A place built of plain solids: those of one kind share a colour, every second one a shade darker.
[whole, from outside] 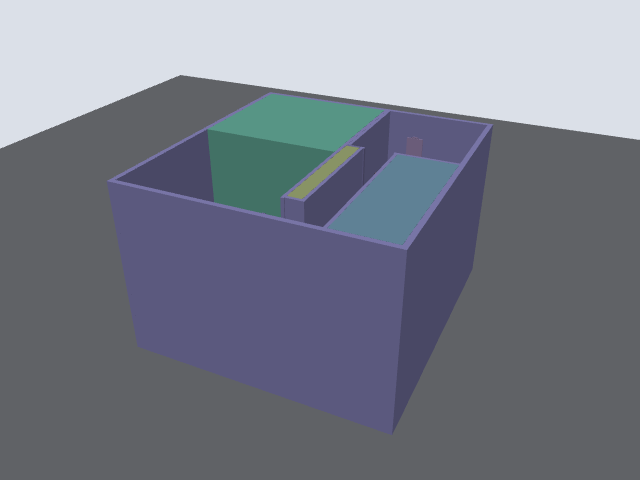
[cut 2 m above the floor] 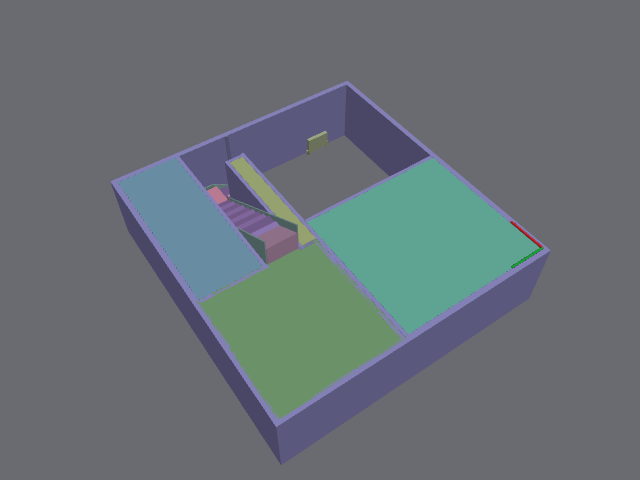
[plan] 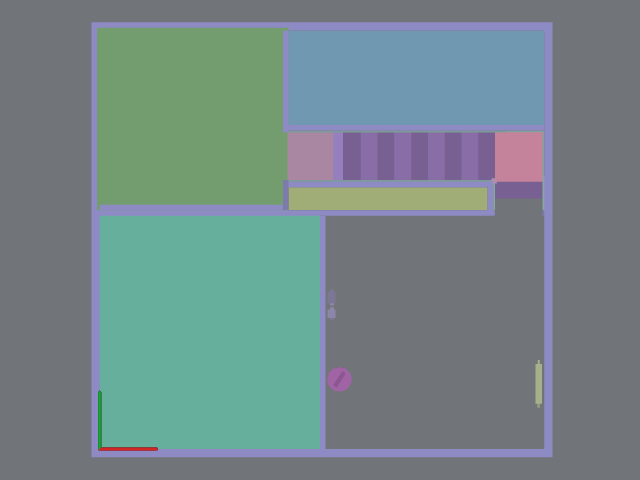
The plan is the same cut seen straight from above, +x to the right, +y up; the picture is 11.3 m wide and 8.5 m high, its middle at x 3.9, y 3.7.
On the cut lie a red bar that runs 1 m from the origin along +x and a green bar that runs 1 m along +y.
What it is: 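A farmhouse's boxed stair, a dwelling of no particular year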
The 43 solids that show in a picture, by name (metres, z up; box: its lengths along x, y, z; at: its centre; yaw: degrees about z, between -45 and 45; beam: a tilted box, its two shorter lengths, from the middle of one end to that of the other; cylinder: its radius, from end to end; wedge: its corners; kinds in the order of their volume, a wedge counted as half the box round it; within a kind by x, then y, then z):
{
 "beside_lower_1": {"box": [3.9, 4.13, 5.25], "at": [1.95, 2.06, 2.58]},
 "behind_box_1": {"box": [4.53, 1.67, 5.25], "at": [5.61, 6.57, 2.58]},
 "wall_1": {"box": [0.15, 7.71, 5.25], "at": [-0.07, 3.7, 2.58]},
 "wall_2": {"box": [3.24, 0.1, 5.25], "at": [1.62, 4.28, 2.58]},
 "wall_3": {"box": [0.1, 0.54, 5.25], "at": [3.29, 4.5, 2.58]},
 "wall_4": {"box": [0.1, 1.8, 5.25], "at": [3.29, 6.51, 2.58]},
 "wall_5": {"box": [7.0, 0.1, 5.25], "at": [3.5, 4.18, 2.58]},
 "wall_6": {"box": [8.17, 0.15, 5.25], "at": [3.94, -0.07, 2.58]},
 "wall_7": {"box": [8.17, 0.15, 5.25], "at": [3.94, 7.48, 2.58]},
 "wall_8": {"box": [0.1, 4.13, 2.82], "at": [3.95, 2.06, 1.36]},
 "wall_9": {"box": [3.72, 0.1, 5.25], "at": [5.1, 4.68, 2.58]},
 "wall_10": {"box": [4.63, 0.1, 5.25], "at": [5.56, 5.69, 2.58]},
 "wall_11": {"box": [0.1, 0.6, 5.25], "at": [6.92, 4.43, 2.58]},
 "wall_12": {"box": [0.032, 0.1, 5.25], "at": [7.85, 4.18, 2.58]},
 "wall_13": {"box": [0.15, 7.71, 5.25], "at": [7.95, 3.7, 2.58]},
 "upper_1": {"box": [3.39, 3.23, 2.76], "at": [1.65, 5.84, 1.33]},
 "beside_box_1": {"box": [3.52, 0.4, 5.25], "at": [5.1, 4.43, 2.58]},
 "carriage_1": {"wedge": [[3.32, 4.76, -0.05], [3.32, 4.76, 2.57], [3.32, 5.61, -0.05], [3.32, 5.61, 2.57], [7.01, 4.76, -0.05], [7.01, 4.76, 0.32], [7.01, 5.61, -0.05], [7.01, 5.61, 0.32]]},
 "string_1": {"wedge": [[3.34, 4.73, -0.05], [3.34, 4.73, 2.83], [3.34, 4.76, -0.05], [3.34, 4.76, 2.83], [6.94, 4.73, -0.05], [6.94, 4.73, 0.63], [6.94, 4.76, -0.05], [6.94, 4.76, 0.63]]},
 "string_2": {"wedge": [[3.34, 5.6, -0.05], [3.34, 5.6, 2.83], [3.34, 5.64, -0.05], [3.34, 5.64, 2.83], [7.2, 5.6, -0.05], [7.2, 5.6, 0.48], [7.2, 5.64, -0.05], [7.2, 5.64, 0.48]]},
 "string_3": {"wedge": [[6.97, 4.23, -0.05], [6.97, 4.23, 0.12], [6.97, 4.71, -0.05], [6.97, 4.71, 0.41], [7.0, 4.23, -0.05], [7.0, 4.23, 0.12], [7.0, 4.71, -0.05], [7.0, 4.71, 0.41]]},
 "string_4": {"wedge": [[7.84, 4.23, -0.05], [7.84, 4.23, 0.12], [7.84, 4.83, -0.05], [7.84, 4.83, 0.48], [7.87, 4.23, -0.05], [7.87, 4.23, 0.12], [7.87, 4.83, -0.05], [7.87, 4.83, 0.48]]},
 "tread_1": {"wedge": [[4.28, 4.75, 1.89], [4.28, 4.75, 1.99], [4.28, 5.62, 1.89], [4.28, 5.62, 1.99], [4.62, 4.75, 1.89], [4.62, 4.75, 1.99], [4.62, 5.62, 1.89], [4.62, 5.62, 1.99]]},
 "tread_2": {"wedge": [[4.58, 4.75, 1.71], [4.58, 4.75, 1.81], [4.58, 5.62, 1.71], [4.58, 5.62, 1.81], [4.92, 4.75, 1.71], [4.92, 4.75, 1.81], [4.92, 5.62, 1.71], [4.92, 5.62, 1.81]]},
 "tread_3": {"wedge": [[4.87, 4.75, 1.53], [4.87, 4.75, 1.63], [4.87, 5.62, 1.53], [4.87, 5.62, 1.63], [5.21, 4.75, 1.53], [5.21, 5.62, 1.53], [5.22, 4.75, 1.63], [5.22, 5.62, 1.63]]},
 "tread_4": {"wedge": [[5.17, 4.75, 1.35], [5.17, 4.75, 1.45], [5.17, 5.62, 1.35], [5.17, 5.62, 1.45], [5.51, 4.75, 1.35], [5.51, 4.75, 1.45], [5.51, 5.62, 1.35], [5.51, 5.62, 1.45]]},
 "tread_5": {"wedge": [[5.47, 4.75, 1.17], [5.47, 4.75, 1.27], [5.47, 5.62, 1.17], [5.47, 5.62, 1.27], [5.81, 4.75, 1.16], [5.81, 4.75, 1.26], [5.81, 5.62, 1.16], [5.81, 5.62, 1.26]]},
 "tread_6": {"wedge": [[5.76, 4.75, 0.99], [5.76, 4.75, 1.09], [5.76, 5.62, 0.99], [5.76, 5.62, 1.09], [6.1, 4.75, 0.98], [6.1, 5.62, 0.98], [6.11, 4.75, 1.08], [6.11, 5.62, 1.08]]},
 "tread_7": {"wedge": [[6.06, 4.75, 0.8], [6.06, 4.75, 0.9], [6.06, 5.62, 0.8], [6.06, 5.62, 0.9], [6.4, 4.75, 0.8], [6.4, 4.75, 0.9], [6.4, 5.62, 0.8], [6.4, 5.62, 0.9]]},
 "tread_8": {"wedge": [[6.36, 4.75, 0.62], [6.36, 4.75, 0.72], [6.36, 5.62, 0.62], [6.36, 5.62, 0.72], [6.7, 4.75, 0.62], [6.7, 4.75, 0.72], [6.7, 5.62, 0.62], [6.7, 5.62, 0.72]]},
 "tread_9": {"wedge": [[6.66, 4.75, 0.44], [6.66, 4.75, 0.54], [6.66, 5.62, 0.44], [6.66, 5.62, 0.54], [7.0, 4.75, 0.44], [7.0, 4.75, 0.54], [7.0, 5.62, 0.44], [7.0, 5.62, 0.54]]},
 "tread_10": {"wedge": [[6.99, 4.43, 0.18], [6.99, 4.44, 0.08], [6.99, 4.78, 0.08], [6.99, 4.78, 0.18], [7.85, 4.43, 0.18], [7.85, 4.44, 0.08], [7.85, 4.78, 0.08], [7.85, 4.78, 0.18]]},
 "radiator_1": {"box": [0.12, 0.71, 0.51], "at": [7.77, 1.15, 0.34]},
 "landing_1": {"wedge": [[6.95, 4.73, 0.36], [6.95, 4.74, 0.26], [6.95, 5.62, 0.26], [6.95, 5.62, 0.36], [7.85, 4.73, 0.36], [7.85, 4.74, 0.26], [7.85, 5.62, 0.26], [7.85, 5.62, 0.36]]},
 "coat_pegs_1": {"box": [0.15, 0.15, 0.81], "at": [4.1, 2.39, 1.16]},
 "coat_pegs_2": {"box": [0.15, 0.2, 0.54], "at": [4.1, 2.68, 1.29]},
 "log_basket_1": {"box": [0.08, 0.36, 0.08], "at": [4.16, 1.28, 0.34], "yaw": -32.7},
 "log_basket_2": {"cylinder": 0.22, "from": [4.25, 1.23, 0.2], "to": [4.25, 1.23, 0.3]},
 "log_basket_3": {"box": [0.08, 0.3, 0.08], "at": [4.25, 1.23, 0.35], "yaw": -32.7},
 "log_basket_4": {"box": [0.09, 0.32, 0.09], "at": [4.33, 1.19, 0.35], "yaw": -32.7},
 "riser_1": {"wedge": [[3.98, 4.75, 2.05], [3.98, 4.75, 2.08], [3.98, 5.62, 2.05], [3.98, 5.62, 2.08], [4.31, 4.75, 1.96], [4.31, 4.75, 2.08], [4.31, 5.62, 1.96], [4.31, 5.62, 2.08]]},
 "string_turn_1": {"box": [0.032, 0.81, 0.53], "at": [7.85, 5.23, 0.21]},
 "wall_mirror_1": {"box": [0.034, 0.53, 0.65], "at": [0.02, 5.21, 4.1]}
}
